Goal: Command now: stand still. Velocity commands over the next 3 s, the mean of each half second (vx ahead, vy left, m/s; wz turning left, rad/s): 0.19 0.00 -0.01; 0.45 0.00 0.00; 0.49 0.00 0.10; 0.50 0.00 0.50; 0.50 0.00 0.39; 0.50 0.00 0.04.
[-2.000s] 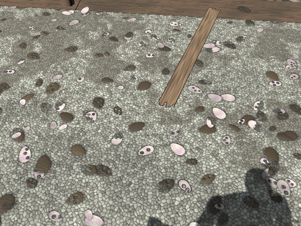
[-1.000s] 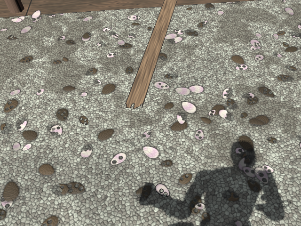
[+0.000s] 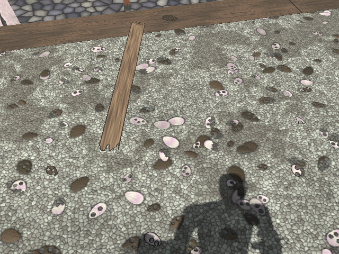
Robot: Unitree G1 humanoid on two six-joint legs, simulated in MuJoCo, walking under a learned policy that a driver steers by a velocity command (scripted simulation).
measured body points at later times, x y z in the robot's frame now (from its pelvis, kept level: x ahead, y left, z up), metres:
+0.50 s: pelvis +0.08 -0.04 +0.00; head +0.09 -0.05 +0.45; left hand +0.15 +0.24 -0.10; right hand +0.16 -0.31 -0.13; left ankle +0.01 +0.11 -0.67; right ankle +0.05 -0.13 -0.73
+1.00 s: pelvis +0.34 +0.02 +0.00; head +0.37 +0.02 +0.44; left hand +0.38 +0.29 -0.13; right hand +0.49 -0.24 -0.10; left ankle +0.42 +0.10 -0.73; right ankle +0.20 -0.12 -0.63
